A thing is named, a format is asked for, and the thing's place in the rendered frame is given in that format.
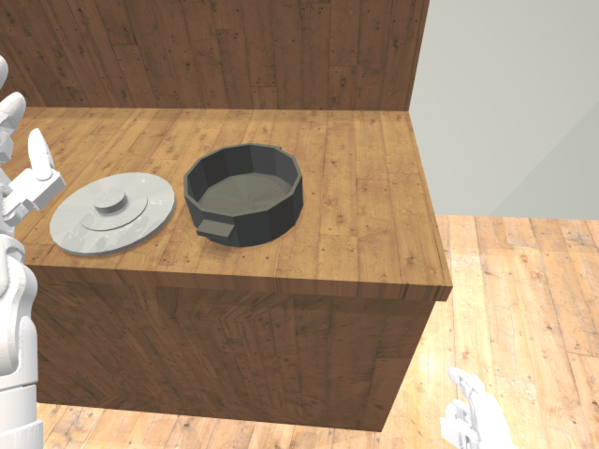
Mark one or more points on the right robot hand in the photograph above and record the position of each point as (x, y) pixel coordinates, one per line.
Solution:
(466, 426)

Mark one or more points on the table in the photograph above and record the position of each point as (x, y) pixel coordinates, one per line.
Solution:
(315, 328)

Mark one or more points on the left robot hand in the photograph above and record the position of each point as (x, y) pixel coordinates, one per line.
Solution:
(32, 189)

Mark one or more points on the lid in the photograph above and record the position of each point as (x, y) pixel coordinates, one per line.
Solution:
(78, 228)

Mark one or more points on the pot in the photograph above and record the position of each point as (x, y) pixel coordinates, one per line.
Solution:
(244, 195)

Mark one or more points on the robot left forearm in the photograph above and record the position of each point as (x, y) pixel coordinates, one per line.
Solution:
(19, 426)

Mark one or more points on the knob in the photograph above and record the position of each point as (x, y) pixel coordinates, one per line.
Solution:
(110, 200)

